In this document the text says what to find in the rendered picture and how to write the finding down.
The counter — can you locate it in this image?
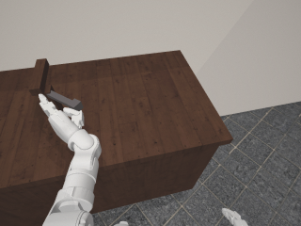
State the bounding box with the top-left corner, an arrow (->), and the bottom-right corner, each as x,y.
0,50 -> 233,226

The left robot upper arm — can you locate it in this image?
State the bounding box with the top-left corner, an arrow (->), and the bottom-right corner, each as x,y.
43,210 -> 94,226

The left robot hand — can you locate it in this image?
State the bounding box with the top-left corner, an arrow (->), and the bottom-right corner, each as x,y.
39,93 -> 85,144

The tap lever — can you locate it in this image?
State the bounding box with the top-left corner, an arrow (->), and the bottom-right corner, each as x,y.
46,90 -> 84,111

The left robot forearm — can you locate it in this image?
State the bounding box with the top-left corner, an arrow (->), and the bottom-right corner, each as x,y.
42,129 -> 102,226

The right robot hand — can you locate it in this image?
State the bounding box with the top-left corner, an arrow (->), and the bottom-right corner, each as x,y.
222,208 -> 248,226

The left robot shin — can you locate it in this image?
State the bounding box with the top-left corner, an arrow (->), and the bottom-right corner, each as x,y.
119,221 -> 129,225

